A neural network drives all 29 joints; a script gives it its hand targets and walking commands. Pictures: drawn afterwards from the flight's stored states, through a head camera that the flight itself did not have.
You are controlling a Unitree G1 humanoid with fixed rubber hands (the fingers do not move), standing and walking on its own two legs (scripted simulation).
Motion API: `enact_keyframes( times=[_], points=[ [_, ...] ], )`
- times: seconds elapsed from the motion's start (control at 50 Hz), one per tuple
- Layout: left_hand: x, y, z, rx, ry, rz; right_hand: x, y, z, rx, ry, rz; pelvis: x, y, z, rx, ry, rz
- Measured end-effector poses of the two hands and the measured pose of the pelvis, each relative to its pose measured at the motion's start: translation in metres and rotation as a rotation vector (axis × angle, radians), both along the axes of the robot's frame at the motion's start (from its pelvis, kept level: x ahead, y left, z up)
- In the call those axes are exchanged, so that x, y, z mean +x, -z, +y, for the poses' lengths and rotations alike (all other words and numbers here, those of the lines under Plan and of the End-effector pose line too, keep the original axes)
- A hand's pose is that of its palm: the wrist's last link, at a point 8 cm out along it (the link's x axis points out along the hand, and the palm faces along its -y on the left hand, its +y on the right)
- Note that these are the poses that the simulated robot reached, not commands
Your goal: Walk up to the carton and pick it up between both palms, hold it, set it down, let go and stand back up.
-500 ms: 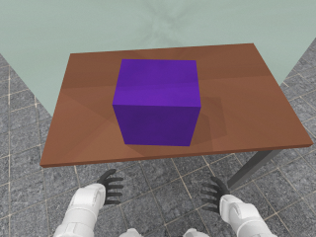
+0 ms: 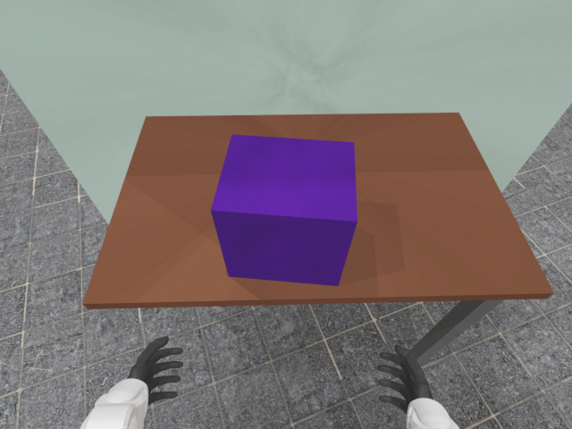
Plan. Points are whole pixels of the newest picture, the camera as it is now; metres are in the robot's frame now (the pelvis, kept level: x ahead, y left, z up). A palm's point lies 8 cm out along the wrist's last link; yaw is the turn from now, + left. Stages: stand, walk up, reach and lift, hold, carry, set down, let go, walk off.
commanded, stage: reach and lift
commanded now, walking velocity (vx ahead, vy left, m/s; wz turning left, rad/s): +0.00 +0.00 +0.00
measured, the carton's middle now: (287, 213) +0.46 +0.04 -0.03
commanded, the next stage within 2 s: none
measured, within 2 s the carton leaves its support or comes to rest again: neither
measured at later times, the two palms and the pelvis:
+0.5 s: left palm (136, 407) +0.15 +0.24 -0.09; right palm out of the picture +0.14 -0.17 -0.09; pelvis -0.01 +0.04 -0.01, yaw +1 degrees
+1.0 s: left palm (137, 364) +0.20 +0.25 -0.06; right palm (415, 373) +0.21 -0.16 -0.06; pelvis +0.01 +0.04 -0.01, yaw +2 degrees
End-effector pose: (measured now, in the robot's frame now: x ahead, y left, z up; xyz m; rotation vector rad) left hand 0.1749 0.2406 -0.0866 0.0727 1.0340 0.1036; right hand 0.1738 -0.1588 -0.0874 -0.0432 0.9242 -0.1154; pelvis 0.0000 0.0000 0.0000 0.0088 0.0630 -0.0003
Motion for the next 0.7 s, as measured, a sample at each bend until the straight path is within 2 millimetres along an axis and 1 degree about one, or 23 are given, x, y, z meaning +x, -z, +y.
enact_keyframes(
  times=[0.04, 0.1, 0.16, 0.22, 0.28, 0.34, 0.38, 0.44, 0.5, 0.7],
  points=[
    [-0.006, -0.002, 0.004, 0.0, -0.002, 0.0, -0.005, 0.0, 0.005, 0.004, -0.002, -0.001, 0.002, -0.001, 0.006, -0.004, 0.002, -0.014],
    [-0.017, 0.001, 0.008, -0.003, -0.015, 0.005, -0.012, 0.002, 0.011, 0.004, -0.001, 0.003, 0.002, -0.001, 0.013, -0.009, 0.003, -0.027],
    [-0.023, 0.002, 0.007, 0.002, -0.011, -0.029, -0.016, 0.002, 0.013, -0.007, -0.008, -0.019, -0.001, 0.0, 0.021, -0.01, -0.003, -0.026],
    [-0.027, 0.003, 0.005, 0.015, 0.0, -0.072, -0.022, 0.005, 0.01, -0.015, -0.009, -0.044, -0.005, 0.001, 0.03, -0.012, -0.007, -0.019],
    [-0.032, 0.002, 0.003, 0.028, 0.001, -0.106, -0.033, 0.009, 0.005, -0.022, -0.013, -0.053, -0.008, 0.002, 0.036, -0.014, -0.006, -0.019],
    [-0.036, 0.002, 0.001, 0.033, -0.009, -0.144, -0.042, 0.009, 0.0, -0.026, -0.021, -0.082, -0.01, 0.003, 0.04, -0.012, -0.003, -0.017],
    [-0.036, 0.002, 0.0, 0.036, -0.016, -0.169, -0.044, 0.006, -0.003, -0.032, -0.029, -0.11, -0.011, 0.004, 0.041, -0.01, -0.003, -0.015],
    [-0.032, 0.003, -0.001, 0.036, -0.016, -0.206, -0.041, 0.002, -0.006, -0.039, -0.037, -0.149, -0.013, 0.005, 0.04, -0.007, -0.007, -0.015],
    [-0.023, 0.003, -0.001, 0.037, -0.007, -0.248, -0.033, -0.001, -0.007, -0.04, -0.042, -0.185, -0.014, 0.007, 0.039, -0.006, -0.014, -0.017],
    [0.006, -0.012, 0.002, 0.032, -0.007, -0.362, 0.008, -0.013, 0.009, -0.009, -0.065, -0.296, -0.008, 0.008, 0.039, -0.009, -0.03, -0.026]
  ],
)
